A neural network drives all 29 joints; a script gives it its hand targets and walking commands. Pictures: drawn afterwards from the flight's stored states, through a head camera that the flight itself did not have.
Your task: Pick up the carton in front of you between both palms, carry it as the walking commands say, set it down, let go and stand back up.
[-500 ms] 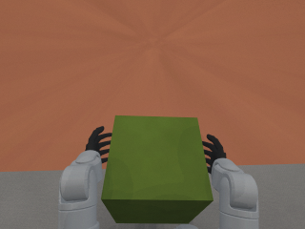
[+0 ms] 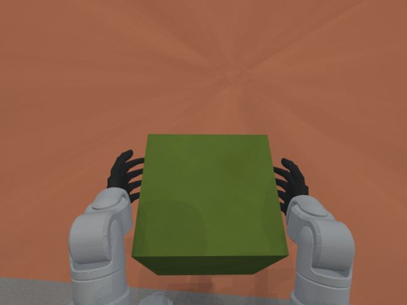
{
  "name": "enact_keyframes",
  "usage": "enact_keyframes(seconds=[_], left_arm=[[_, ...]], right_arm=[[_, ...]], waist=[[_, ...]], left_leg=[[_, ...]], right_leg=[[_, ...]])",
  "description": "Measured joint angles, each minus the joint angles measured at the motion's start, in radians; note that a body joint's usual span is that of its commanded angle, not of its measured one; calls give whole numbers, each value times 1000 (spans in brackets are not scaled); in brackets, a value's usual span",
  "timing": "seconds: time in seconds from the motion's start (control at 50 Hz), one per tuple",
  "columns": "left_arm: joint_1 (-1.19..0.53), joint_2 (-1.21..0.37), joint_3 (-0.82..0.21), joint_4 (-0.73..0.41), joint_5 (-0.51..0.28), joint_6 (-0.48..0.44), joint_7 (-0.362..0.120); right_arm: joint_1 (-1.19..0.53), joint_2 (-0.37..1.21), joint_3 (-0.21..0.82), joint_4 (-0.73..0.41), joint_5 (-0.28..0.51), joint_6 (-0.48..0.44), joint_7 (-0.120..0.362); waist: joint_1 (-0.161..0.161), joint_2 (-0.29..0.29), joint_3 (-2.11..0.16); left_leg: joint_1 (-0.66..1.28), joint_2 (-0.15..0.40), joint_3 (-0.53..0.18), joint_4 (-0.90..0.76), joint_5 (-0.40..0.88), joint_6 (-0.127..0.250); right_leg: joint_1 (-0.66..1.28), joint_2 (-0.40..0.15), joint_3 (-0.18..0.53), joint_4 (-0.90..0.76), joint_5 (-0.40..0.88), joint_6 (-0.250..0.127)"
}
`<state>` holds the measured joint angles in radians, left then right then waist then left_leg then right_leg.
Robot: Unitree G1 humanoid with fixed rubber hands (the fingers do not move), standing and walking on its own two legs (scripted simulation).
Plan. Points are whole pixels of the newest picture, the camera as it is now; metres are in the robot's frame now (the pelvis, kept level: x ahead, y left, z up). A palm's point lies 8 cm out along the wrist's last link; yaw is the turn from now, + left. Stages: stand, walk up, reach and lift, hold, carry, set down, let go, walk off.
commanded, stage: carry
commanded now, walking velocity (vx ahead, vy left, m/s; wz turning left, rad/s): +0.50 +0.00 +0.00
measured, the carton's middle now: (206, 212) +0.29 +0.01 +0.03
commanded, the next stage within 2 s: none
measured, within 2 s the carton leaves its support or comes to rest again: neither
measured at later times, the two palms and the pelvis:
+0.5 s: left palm (152, 43) +0.73 +0.18 +0.15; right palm (261, 51) +0.70 -0.12 +0.15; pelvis +0.32 +0.04 -0.01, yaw -2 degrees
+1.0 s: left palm out of the picture +1.05 +0.19 +0.18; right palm out of the picture +1.06 -0.11 +0.17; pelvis +0.66 +0.02 +0.02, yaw +1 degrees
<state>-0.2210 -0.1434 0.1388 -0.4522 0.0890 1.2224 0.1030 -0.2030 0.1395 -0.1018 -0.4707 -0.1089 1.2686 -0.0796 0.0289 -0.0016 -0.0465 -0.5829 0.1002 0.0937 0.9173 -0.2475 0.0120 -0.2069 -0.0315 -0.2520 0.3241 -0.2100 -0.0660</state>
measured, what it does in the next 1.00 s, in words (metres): walks ahead: left foot, then right foot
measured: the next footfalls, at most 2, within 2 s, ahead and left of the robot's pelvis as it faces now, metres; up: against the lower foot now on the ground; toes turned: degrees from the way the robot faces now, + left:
left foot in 0.22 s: +0.34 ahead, +0.12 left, +0.01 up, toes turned +9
right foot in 0.66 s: +0.63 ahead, -0.07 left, +0.03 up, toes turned -8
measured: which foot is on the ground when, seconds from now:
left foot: up 0.00-0.20, down 0.22-0.68, up 0.70-1.00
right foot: down 0.00-0.24, up 0.26-0.64, down 0.66-1.00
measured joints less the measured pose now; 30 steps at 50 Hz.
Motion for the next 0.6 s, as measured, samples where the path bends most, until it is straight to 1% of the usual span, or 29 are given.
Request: enact_keyframes(seconds=[0.04,0.08,0.14,0.18,0.2,0.22,0.24,0.26,0.28,0.3,0.32,0.36,0.42,0.5,0.56,0.6], left_arm=[[-27,-5,11,-14,-3,10,0],[-67,-10,23,-13,-2,20,1],[-158,14,27,27,-3,43,6],[-240,47,29,83,-8,68,20],[-286,69,35,117,-14,82,24],[-334,98,40,157,-23,94,27],[-380,128,48,201,-36,104,28],[-422,154,55,245,-48,113,31],[-460,173,63,289,-57,124,31],[-498,186,70,331,-62,134,32],[-531,191,77,366,-62,143,33],[-588,191,94,418,-55,153,35],[-653,185,117,459,-38,150,37],[-696,174,149,472,-22,127,37],[-696,161,169,465,-17,109,37],[-687,154,176,458,-13,100,35]], right_arm=[[-22,4,-9,-19,-2,10,-1],[-54,2,-26,-30,-1,23,-2],[-137,-31,-44,-4,12,53,-7],[-219,-61,-51,54,24,76,-19],[-271,-78,-56,96,31,87,-22],[-324,-90,-60,146,39,92,-26],[-376,-100,-60,199,44,94,-31],[-425,-109,-59,252,50,98,-41],[-466,-118,-62,298,56,108,-47],[-497,-126,-68,334,64,117,-52],[-520,-135,-74,361,72,125,-55],[-558,-147,-91,398,83,134,-59],[-613,-150,-132,429,85,131,-60],[-661,-134,-179,447,71,108,-61],[-667,-117,-198,442,57,92,-60],[-660,-108,-201,436,47,84,-58]], waist=[[-2,0,-9],[-3,4,-16],[-2,7,-22],[-3,0,-25],[-9,-5,-24],[-21,-21,-20],[-36,-38,-10],[-51,-40,3],[-61,-33,19],[-68,-31,36],[-72,-31,51],[-74,-30,78],[-74,-24,109],[-72,-22,118],[-72,-21,109],[-67,-17,100]], left_leg=[[-22,5,12,-114,48,-4],[-31,4,27,-208,97,0],[-20,-8,54,-296,146,23],[8,-24,78,-334,138,45],[35,-38,95,-357,117,53],[50,-54,108,-341,75,64],[44,-63,117,-288,28,76],[42,-66,119,-256,-9,85],[54,-64,118,-257,-2,93],[69,-65,116,-265,-9,96],[88,-68,114,-282,-24,94],[134,-74,111,-332,-42,87],[199,-77,104,-396,-57,82],[283,-81,91,-449,-104,75],[358,-85,78,-484,-150,61],[414,-83,71,-496,-191,40]], right_leg=[[54,0,8,-26,-26,13],[105,0,14,-33,-63,29],[178,-2,24,-12,-140,56],[214,-11,36,39,-211,78],[220,-21,43,96,-260,86],[203,-45,51,194,-312,86],[149,-69,76,347,-305,76],[71,-66,127,525,-292,67],[-13,-45,173,693,-278,54],[-93,-29,205,828,-257,39],[-168,-20,223,920,-231,26],[-299,-17,234,990,-180,14],[-448,-25,229,965,-136,15],[-571,-37,209,843,-95,22],[-579,-35,185,647,-38,24],[-541,-19,156,483,6,19]])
